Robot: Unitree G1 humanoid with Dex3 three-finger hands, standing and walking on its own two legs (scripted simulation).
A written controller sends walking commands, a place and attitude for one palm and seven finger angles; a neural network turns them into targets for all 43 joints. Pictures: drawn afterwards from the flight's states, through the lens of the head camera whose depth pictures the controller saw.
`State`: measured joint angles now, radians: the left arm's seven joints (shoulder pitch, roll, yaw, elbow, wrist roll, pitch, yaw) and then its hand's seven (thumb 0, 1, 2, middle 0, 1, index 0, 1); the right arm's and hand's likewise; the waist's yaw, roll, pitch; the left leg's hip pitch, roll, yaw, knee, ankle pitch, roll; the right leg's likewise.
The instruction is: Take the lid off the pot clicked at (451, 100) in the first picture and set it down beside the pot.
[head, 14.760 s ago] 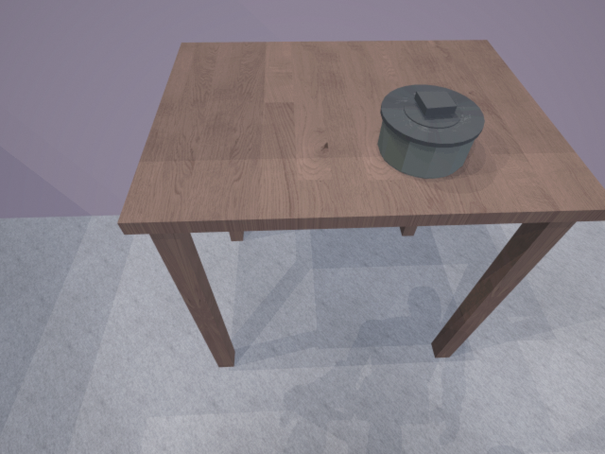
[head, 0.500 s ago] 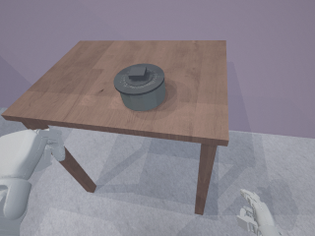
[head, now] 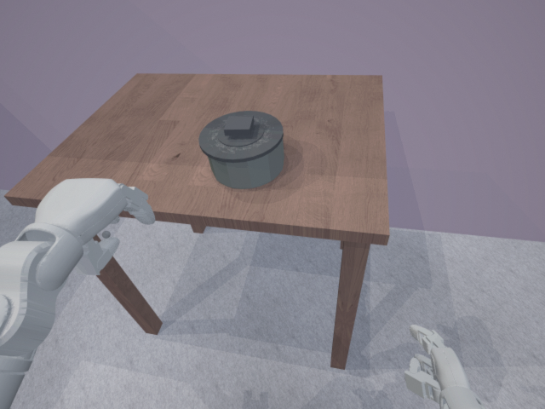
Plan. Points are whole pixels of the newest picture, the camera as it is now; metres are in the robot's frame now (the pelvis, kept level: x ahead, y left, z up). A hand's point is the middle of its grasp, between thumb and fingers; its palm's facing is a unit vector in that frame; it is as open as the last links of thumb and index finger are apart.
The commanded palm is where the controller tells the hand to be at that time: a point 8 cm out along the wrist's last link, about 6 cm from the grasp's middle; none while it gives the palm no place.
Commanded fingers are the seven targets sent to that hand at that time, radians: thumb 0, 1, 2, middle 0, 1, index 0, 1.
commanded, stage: reach forward and open the fingers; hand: left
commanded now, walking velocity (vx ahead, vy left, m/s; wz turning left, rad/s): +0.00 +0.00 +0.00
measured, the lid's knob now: (239, 125) +0.60 +0.16 +0.12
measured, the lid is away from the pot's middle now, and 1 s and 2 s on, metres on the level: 0.00 0.00 0.00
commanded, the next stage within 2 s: move the open hand above the knob in 0.30 s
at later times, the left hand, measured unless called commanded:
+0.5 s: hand (126, 206) +0.31 +0.24 +0.17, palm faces -0.12 -0.01 -0.99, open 9.9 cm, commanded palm +0.29 +0.24 +0.25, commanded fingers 0.00 -0.35 1.59 -0.86 -0.08 -0.86 -0.08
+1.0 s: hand (177, 158) +0.41 +0.20 +0.18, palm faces -0.21 -0.02 -0.98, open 10.0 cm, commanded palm +0.39 +0.21 +0.25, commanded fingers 0.00 -0.35 1.59 -0.86 -0.08 -0.86 -0.08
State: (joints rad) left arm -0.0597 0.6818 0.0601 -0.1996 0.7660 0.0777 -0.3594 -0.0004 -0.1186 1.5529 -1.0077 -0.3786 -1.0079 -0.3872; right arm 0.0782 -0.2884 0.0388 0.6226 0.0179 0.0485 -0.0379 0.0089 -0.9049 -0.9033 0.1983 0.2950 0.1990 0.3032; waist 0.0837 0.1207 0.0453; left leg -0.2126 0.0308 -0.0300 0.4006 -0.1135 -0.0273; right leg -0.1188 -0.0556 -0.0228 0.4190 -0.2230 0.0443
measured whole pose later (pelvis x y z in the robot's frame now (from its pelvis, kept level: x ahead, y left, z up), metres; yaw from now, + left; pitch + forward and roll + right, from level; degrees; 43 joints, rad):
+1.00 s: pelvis +0.02 +0.00 +0.00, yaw +0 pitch +0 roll +1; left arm -0.63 0.59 -0.14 0.26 0.83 0.18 -0.50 0.00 -0.34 1.58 -0.87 -0.08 -0.87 -0.09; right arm 0.11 -0.31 0.02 0.65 0.05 0.10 -0.01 0.01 -0.91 -0.90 0.20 0.29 0.20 0.30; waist 0.03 0.11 0.00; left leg -0.28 0.02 -0.02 0.41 -0.14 -0.02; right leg -0.20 -0.07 -0.01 0.45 -0.26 0.05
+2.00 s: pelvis +0.05 +0.00 -0.01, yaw -2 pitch +8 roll +1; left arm -1.24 0.51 -0.25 0.98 0.94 0.21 -0.45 0.00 -0.34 1.58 -0.87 -0.08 -0.87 -0.09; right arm 0.23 -0.30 0.00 0.73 0.06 0.17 -0.02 0.00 -0.91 -0.90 0.20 0.29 0.20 0.30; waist -0.10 0.06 -0.04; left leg -0.41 0.02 0.00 0.47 -0.21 -0.02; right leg -0.33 -0.06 0.02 0.50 -0.31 0.04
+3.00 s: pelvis +0.05 +0.00 -0.01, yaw -2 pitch +10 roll +1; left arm -1.33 0.51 -0.24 1.12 0.96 0.22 -0.46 0.00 -0.33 1.58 -0.87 -0.08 -0.87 -0.09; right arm 0.26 -0.29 0.00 0.74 0.07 0.17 -0.04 0.00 -0.91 -0.90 0.20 0.29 0.20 0.30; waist -0.12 0.05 -0.06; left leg -0.46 0.03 0.01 0.50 -0.21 -0.02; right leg -0.39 -0.06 0.03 0.52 -0.31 0.05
